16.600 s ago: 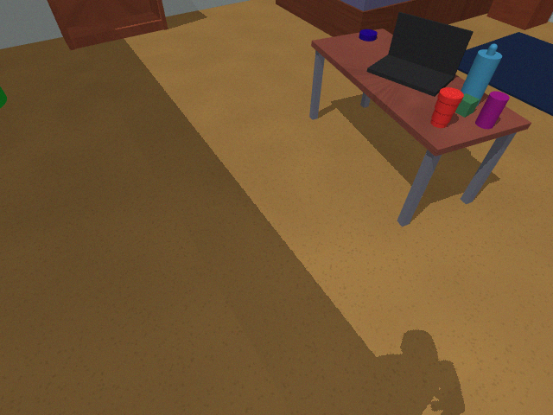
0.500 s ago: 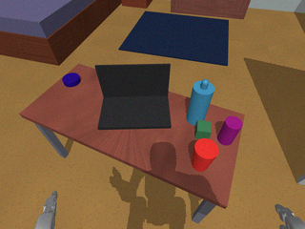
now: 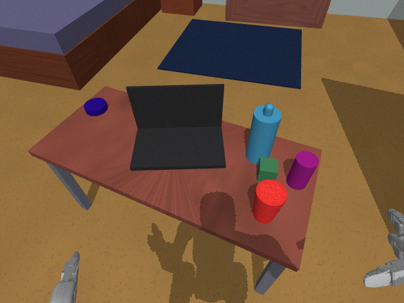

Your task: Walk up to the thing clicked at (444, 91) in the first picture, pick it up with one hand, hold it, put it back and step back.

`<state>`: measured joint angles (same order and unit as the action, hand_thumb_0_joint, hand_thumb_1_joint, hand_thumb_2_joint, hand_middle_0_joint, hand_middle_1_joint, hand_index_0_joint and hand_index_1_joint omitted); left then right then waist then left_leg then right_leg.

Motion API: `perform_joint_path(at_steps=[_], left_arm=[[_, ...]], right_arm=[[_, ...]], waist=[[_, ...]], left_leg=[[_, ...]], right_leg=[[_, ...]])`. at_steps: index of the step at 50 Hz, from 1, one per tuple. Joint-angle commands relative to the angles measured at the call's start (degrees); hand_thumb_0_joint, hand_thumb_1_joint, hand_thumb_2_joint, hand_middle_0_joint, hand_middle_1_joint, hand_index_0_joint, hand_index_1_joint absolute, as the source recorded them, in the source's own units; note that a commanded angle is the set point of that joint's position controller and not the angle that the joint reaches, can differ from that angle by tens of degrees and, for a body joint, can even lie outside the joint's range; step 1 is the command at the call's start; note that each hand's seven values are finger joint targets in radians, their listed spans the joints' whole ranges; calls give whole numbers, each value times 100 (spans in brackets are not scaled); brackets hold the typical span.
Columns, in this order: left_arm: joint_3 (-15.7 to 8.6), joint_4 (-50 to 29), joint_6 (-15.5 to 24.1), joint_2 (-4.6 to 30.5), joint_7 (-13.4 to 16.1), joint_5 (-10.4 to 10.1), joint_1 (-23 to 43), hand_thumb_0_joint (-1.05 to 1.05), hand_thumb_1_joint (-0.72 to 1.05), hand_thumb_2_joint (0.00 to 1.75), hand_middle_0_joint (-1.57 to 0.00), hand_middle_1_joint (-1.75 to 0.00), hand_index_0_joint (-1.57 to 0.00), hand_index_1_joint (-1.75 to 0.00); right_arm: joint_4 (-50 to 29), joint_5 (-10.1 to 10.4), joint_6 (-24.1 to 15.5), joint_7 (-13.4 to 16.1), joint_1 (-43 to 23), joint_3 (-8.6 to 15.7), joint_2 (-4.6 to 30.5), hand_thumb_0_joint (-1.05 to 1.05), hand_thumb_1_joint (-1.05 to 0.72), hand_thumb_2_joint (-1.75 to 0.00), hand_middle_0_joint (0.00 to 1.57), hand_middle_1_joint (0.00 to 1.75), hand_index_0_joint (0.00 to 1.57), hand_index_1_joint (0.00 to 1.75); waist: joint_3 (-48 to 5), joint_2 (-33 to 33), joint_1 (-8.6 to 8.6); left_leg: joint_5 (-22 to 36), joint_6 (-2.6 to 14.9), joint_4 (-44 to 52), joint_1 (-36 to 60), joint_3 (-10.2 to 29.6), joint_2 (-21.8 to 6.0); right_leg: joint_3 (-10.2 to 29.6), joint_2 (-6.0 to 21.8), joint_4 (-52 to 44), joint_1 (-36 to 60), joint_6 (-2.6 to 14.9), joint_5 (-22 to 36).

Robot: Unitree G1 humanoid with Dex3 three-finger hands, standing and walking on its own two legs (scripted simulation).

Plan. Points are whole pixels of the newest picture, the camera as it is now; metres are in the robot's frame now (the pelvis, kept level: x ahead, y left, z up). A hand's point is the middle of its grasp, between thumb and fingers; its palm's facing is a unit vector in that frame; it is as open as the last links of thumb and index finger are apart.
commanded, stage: go down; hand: right
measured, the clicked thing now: (267, 204) +0.44 -0.17 -0.18
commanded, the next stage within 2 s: approach in 1.38 s
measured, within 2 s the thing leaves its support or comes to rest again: neither
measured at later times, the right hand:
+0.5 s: hand (396, 202) +0.31 -0.34 +0.06, palm faces +0.15 +0.98 -0.15, open 17.5 cm
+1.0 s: hand (403, 183) +0.34 -0.36 +0.08, palm faces +0.16 +0.98 -0.11, open 17.4 cm
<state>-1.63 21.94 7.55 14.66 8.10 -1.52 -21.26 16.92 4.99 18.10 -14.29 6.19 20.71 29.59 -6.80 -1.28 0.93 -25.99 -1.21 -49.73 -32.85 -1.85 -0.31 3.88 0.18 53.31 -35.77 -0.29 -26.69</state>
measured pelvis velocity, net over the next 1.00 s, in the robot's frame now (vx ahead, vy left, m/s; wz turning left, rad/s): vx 0.00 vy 0.00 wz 0.02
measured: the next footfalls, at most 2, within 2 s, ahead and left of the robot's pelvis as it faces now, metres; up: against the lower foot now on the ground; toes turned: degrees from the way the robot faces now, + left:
none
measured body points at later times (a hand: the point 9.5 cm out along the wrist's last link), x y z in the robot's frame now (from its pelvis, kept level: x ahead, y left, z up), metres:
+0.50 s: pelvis -0.01 +0.00 +0.01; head +0.03 -0.02 +0.46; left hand +0.14 +0.26 -0.05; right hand +0.30 -0.40 +0.07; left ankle -0.01 +0.14 -0.69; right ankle +0.00 -0.12 -0.69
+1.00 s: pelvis +0.00 +0.00 +0.01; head +0.04 -0.01 +0.46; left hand +0.14 +0.27 -0.05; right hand +0.32 -0.41 +0.09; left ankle -0.01 +0.14 -0.69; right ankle +0.00 -0.12 -0.69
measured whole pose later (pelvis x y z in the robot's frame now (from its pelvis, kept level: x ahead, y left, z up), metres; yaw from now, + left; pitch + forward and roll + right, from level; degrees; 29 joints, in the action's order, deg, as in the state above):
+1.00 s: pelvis +0.00 +0.00 +0.01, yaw +1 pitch +10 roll +2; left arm 2.1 30.4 9.9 15.2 8.4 -0.5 -16.2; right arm 54.9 7.4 -2.5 -29.9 -22.5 31.0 42.5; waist -5.8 0.3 3.1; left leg -21.7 -0.7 -43.1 -31.6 -1.3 0.6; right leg 3.3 1.1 46.8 -34.2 -0.6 -22.9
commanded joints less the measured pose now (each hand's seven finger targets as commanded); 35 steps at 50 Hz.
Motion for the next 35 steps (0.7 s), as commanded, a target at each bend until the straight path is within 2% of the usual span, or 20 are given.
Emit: perform_joint_path(at_steps=[1,2,5,6,8,11,12,13,15,17,19,20,21,22,26,27,29,32,33,35], left_arm=[[-168,-736,412,797,98,-3,361,0,-56,6,-5,-5,-5,-6],[-57,-847,437,759,88,-22,468,0,-56,6,-5,-5,-5,-6],[-171,-926,436,957,106,-12,476,0,-57,7,-5,-5,-5,-6],[-146,-824,428,926,96,-24,487,0,-57,7,-5,-5,-5,-6],[-336,-751,422,1085,98,-22,409,0,-56,6,-5,-5,-5,-6],[-378,-667,441,1097,59,-21,349,0,-55,6,-5,-5,-5,-5],[-211,-542,440,958,28,-16,292,0,-55,6,-5,-5,-5,-5],[-241,-436,451,948,12,-15,321,0,-55,6,-5,-5,-5,-5],[-77,-161,477,768,-24,7,327,0,-55,6,-5,-5,-5,-5],[44,-206,549,693,-10,26,503,0,-55,6,-5,-5,-4,-5],[-61,-325,612,867,51,31,669,0,-56,6,-5,-5,-4,-5],[-108,-421,636,965,86,27,754,0,-56,6,-5,-5,-4,-5],[-122,-243,630,991,110,39,642,0,-56,7,-5,-5,-4,-5],[-83,-73,618,963,126,47,581,0,-56,7,-5,-5,-4,-5],[-327,-184,616,1259,202,71,635,0,-56,7,-5,-5,-4,-5],[-235,-71,581,1172,182,67,522,0,-56,7,-5,-5,-4,-5],[46,205,518,840,123,77,399,0,-56,7,-5,-5,-4,-5],[5,-94,524,889,90,80,624,0,-55,6,-5,-5,-4,-5],[25,-161,511,904,94,91,575,0,-56,6,-5,-5,-4,-5],[44,-259,515,895,98,73,661,0,-55,6,-5,-5,-4,-5]], right_arm=[[-308,151,-322,-322,-1413,792,1760,0,52,-2,6,4,6,4],[-196,160,-302,-416,-1496,749,1770,0,52,-2,6,4,6,4],[212,172,-359,-606,-1663,892,2012,0,50,-3,7,5,6,5],[326,162,-382,-649,-1810,952,2143,0,51,-3,6,5,6,5],[498,188,-476,-698,-2102,1103,2360,0,52,-3,6,4,6,4],[757,140,-649,-755,-2470,1117,2488,0,55,-3,5,5,5,5],[859,153,-727,-782,-2572,1104,2512,0,56,-2,5,5,5,5],[880,159,-831,-793,-2784,1159,2596,0,57,-3,5,5,5,5],[864,189,-1042,-868,-3123,1167,2656,0,60,-3,4,5,4,5],[863,197,-1221,-961,-3510,1146,2710,0,59,-3,4,5,4,5],[960,242,-1386,-1058,-3659,1120,2726,0,59,-3,4,5,4,5],[1042,277,-1457,-1091,-3750,1211,2871,0,59,-3,5,5,4,5],[1242,295,-1501,-1127,-3740,1191,2832,0,58,-3,5,5,5,5],[1308,305,-1556,-1153,-3792,1206,2904,0,54,-2,5,4,5,4],[1797,309,-1715,-1185,-3835,1336,3144,0,53,-3,6,4,5,4],[1948,297,-1735,-1196,-3700,1353,3168,0,54,-2,6,4,5,4],[2307,291,-1798,-1247,-3628,1273,3018,0,54,-2,6,4,5,4],[2156,293,-1958,-1293,-3850,1431,3316,0,56,-2,6,4,5,4],[2289,292,-1970,-1319,-3770,1474,3316,0,56,-2,6,4,5,4],[2272,319,-2066,-1356,-3989,1447,3319,0,56,-2,6,4,5,4]], waist=[[-988,-561,-18],[-1001,-469,-78],[-1198,-248,-62],[-1096,-262,-107],[-985,-231,-52],[-687,-277,2],[-506,-356,-40],[-459,-527,-33],[-502,-697,-34],[-824,-733,81],[-1217,-749,141],[-1455,-789,138],[-1546,-735,149],[-1563,-777,143],[-1629,-658,125],[-1375,-790,41],[-1026,-761,14],[-1159,-705,-5],[-1440,-599,27],[-1434,-658,52]], left_leg=[[1491,156,691,376,-96,42],[1497,153,718,451,-107,53],[1705,155,769,641,-107,78],[1730,153,816,677,-83,58],[1652,159,881,645,-63,68],[1266,195,1001,481,-31,97],[1196,202,1016,457,-44,100],[1118,219,1052,420,-6,79],[1167,226,1030,376,37,71],[1257,220,1012,400,50,90],[1385,225,989,460,22,114],[1551,222,978,570,9,109],[1672,217,948,547,-7,123],[1728,215,948,510,2,125],[1853,216,987,588,-51,157],[1757,234,1021,551,-61,160],[1673,247,1060,480,-56,173],[1916,231,1090,734,-23,143],[2108,224,1065,866,8,137],[2212,219,1034,851,-3,155]], right_leg=[[-45,30,-976,884,38,1801],[-51,38,-1018,898,38,1826],[-54,34,-1042,1075,42,2100],[-88,8,-1048,1011,46,2048],[-105,6,-1114,967,68,1882],[-135,14,-1302,887,91,1438],[-135,22,-1349,824,84,1380],[-167,9,-1357,810,84,1284],[-182,6,-1341,804,96,1314],[-177,18,-1320,964,112,1386],[-134,43,-1324,1252,102,1564],[-110,47,-1277,1413,97,1816],[-88,57,-1249,1508,86,2045],[-92,45,-1223,1510,85,2142],[-50,72,-1250,1564,71,2467],[-63,62,-1309,1476,62,2419],[-75,64,-1356,1276,65,2310],[-135,22,-1352,1152,95,2301],[-150,8,-1287,1274,102,2478],[-131,32,-1267,1339,85,2746]])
